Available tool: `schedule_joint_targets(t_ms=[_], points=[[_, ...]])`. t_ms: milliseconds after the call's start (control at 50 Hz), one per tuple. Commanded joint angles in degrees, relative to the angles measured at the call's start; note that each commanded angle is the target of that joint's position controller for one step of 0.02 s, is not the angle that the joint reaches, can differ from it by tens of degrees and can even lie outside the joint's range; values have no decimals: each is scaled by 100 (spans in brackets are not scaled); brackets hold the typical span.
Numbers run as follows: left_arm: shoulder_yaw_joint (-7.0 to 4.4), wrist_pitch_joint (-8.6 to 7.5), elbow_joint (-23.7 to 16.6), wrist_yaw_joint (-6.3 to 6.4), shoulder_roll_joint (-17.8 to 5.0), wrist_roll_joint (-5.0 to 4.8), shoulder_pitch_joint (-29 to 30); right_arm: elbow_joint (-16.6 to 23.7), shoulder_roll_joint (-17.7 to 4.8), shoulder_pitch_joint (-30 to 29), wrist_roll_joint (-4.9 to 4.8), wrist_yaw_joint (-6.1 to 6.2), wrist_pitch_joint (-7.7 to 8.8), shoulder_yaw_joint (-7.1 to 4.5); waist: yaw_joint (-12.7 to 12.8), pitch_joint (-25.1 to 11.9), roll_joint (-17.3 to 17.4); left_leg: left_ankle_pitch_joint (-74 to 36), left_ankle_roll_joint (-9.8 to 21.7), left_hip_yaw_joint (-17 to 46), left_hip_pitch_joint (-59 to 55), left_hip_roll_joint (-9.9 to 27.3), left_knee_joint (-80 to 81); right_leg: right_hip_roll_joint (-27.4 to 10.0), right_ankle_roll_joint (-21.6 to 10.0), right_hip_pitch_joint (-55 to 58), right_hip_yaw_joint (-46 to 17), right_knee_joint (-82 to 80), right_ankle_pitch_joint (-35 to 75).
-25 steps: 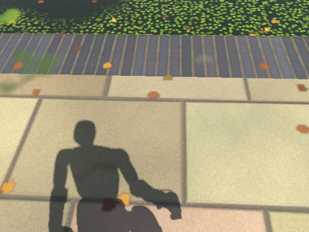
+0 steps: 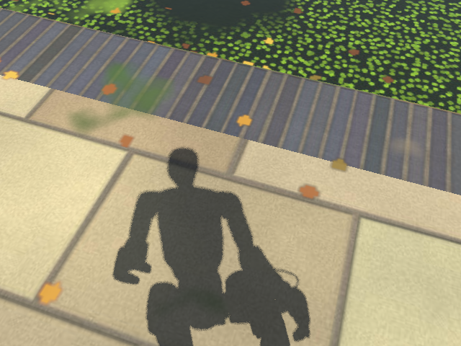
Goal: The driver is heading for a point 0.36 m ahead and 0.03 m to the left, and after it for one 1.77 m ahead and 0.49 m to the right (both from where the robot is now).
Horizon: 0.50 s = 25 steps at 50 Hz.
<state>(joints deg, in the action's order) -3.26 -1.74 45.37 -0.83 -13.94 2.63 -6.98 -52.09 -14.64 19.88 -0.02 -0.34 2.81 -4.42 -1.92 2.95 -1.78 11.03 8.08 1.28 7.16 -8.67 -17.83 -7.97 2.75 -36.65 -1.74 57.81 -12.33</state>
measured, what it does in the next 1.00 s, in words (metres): walks ahead: right foot, then left foot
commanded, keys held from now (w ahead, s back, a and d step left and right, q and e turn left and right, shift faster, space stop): w+q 0.20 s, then q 0.02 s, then e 0.78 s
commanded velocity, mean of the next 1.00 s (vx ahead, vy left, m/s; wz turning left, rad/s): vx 0.22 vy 0.00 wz -0.06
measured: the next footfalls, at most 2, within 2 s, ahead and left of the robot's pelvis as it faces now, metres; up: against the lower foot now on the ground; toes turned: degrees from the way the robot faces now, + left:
right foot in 0.28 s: +0.36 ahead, -0.11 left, +0.00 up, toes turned +9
left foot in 0.78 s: +0.32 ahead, +0.07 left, +0.00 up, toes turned -6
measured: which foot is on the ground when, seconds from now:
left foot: down 0.00-0.30, up 0.32-0.76, down 0.78-1.00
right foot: up 0.00-0.26, down 0.28-0.78, up 0.80-1.00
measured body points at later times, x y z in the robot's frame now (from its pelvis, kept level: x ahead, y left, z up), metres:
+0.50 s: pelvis +0.24 -0.05 +0.00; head +0.28 -0.06 +0.44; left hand +0.28 +0.22 -0.13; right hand +0.37 -0.30 -0.14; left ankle +0.19 +0.07 -0.67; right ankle +0.32 -0.12 -0.74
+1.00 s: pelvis +0.25 -0.02 +0.00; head +0.28 +0.01 +0.45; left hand +0.40 +0.25 -0.13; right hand +0.33 -0.30 -0.09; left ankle +0.28 +0.08 -0.74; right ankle +0.21 -0.13 -0.66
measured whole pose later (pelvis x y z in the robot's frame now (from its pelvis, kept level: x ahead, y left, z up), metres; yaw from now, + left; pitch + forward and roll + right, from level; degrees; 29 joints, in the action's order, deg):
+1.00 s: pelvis +0.25 -0.02 +0.00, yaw -10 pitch +0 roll -1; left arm -5.3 4.5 44.7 -1.6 -18.7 1.0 -12.7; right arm -42.9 -14.2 11.5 1.4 2.7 -0.2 -1.2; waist 0.4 2.4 -3.1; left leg 11.7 2.5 -3.7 11.6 0.3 -22.9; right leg 3.1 2.9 -26.9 -2.5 61.3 -24.0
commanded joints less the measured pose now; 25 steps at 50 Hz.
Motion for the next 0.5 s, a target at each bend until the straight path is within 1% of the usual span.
schedule_joint_targets(t_ms=[20,80,140,180,200,220,240,260,280,300,320,340,360,380,400,420,440,460,500], points=[[-71,33,-420,-17,-417,-9,282,309,-826,345,-6,12,91,-160,-30,-71,395,-1972,623,1470,-285,1512,639,165,78,-466,178,-573,613],[-30,13,-630,-48,-423,-30,797,302,-845,642,10,35,80,-154,-217,-53,490,-2112,551,1580,-672,1502,504,315,43,-616,146,-1169,979],[32,-45,-862,-83,-418,-61,1297,300,-871,877,53,76,66,-149,-374,13,552,-2481,555,1718,-987,1539,272,507,-35,-588,173,-1740,1031],[53,-100,-1003,-91,-471,-96,1456,328,-938,910,87,115,60,-161,-384,33,628,-2764,498,1867,-1108,1619,87,620,-137,-346,150,-2116,963],[48,-127,-1020,-84,-528,-110,1358,363,-985,832,94,139,61,-173,-298,23,663,-2884,416,1935,-1085,1647,-12,667,-202,-47,108,-2333,893],[32,-161,-960,-52,-592,-115,1049,407,-1038,648,96,157,53,-187,-115,16,693,-3366,255,1878,-916,1573,-263,777,-289,492,110,-2599,747],[-4,-204,-772,2,-684,-99,476,430,-1082,481,95,156,71,-191,112,-203,702,-4298,71,1674,-809,1459,-695,970,-423,1268,246,-2791,653],[-50,-274,-530,67,-769,-75,-233,403,-1066,455,53,132,112,-180,384,-566,603,-4888,-99,1476,-803,1252,-1482,1097,-556,2134,410,-3121,1082],[-86,-380,-366,129,-882,-2,-964,408,-911,448,-18,109,170,-132,712,-1010,511,-4138,-248,1319,-242,976,-2537,624,-736,3342,109,-3274,1906],[-118,-418,-305,179,-1250,96,-1732,566,-402,687,-67,121,202,5,811,-1863,-399,-847,-407,847,624,488,-4274,-950,-1061,4652,-1341,-2846,4071],[-235,-320,-145,104,-1578,-45,-1713,410,-400,1829,-260,166,139,-46,267,-2606,-1748,2261,-582,696,1578,-360,-5681,-1925,-2115,5314,-3499,-3164,5892],[-147,-253,-292,32,-1042,-234,-1201,157,-667,1702,11,216,43,-45,126,-2040,-523,1824,-575,974,1766,70,-5993,-1628,-2076,4596,-3196,-3304,5349],[-3,-263,-326,20,-548,-280,-728,249,-628,990,110,174,19,-20,157,-1237,-104,1569,-644,863,1942,231,-5754,-1221,-1942,3922,-2313,-3404,5148],[80,-261,-288,20,-321,-243,-511,354,-569,627,159,139,-4,10,90,-896,84,1448,-681,706,2015,467,-5367,-881,-1743,3517,-1813,-3562,4919],[103,-274,-203,43,-336,-273,-534,459,-568,349,235,86,-64,20,64,-709,-87,1314,-723,556,2002,674,-4957,-622,-1636,3264,-1510,-3736,4878],[94,-263,-109,43,-430,-277,-546,458,-506,364,274,42,-135,49,-22,-685,-245,1203,-776,391,1710,715,-4702,-423,-1558,2954,-1284,-3836,4915],[70,-271,-50,28,-549,-263,-637,473,-459,342,275,27,-185,65,-55,-741,-300,1123,-821,266,1496,686,-4510,-315,-1535,2785,-1186,-3842,5198],[22,-272,-23,18,-707,-243,-683,506,-418,316,241,30,-218,86,-92,-831,-336,1116,-868,183,1444,659,-4365,-270,-1571,2746,-1134,-3829,5365],[-55,-223,6,14,-916,-217,-757,574,-391,133,193,64,-277,126,-98,-894,-365,1117,-947,100,1493,675,-3992,-238,-1639,2633,-1118,-3866,5099]])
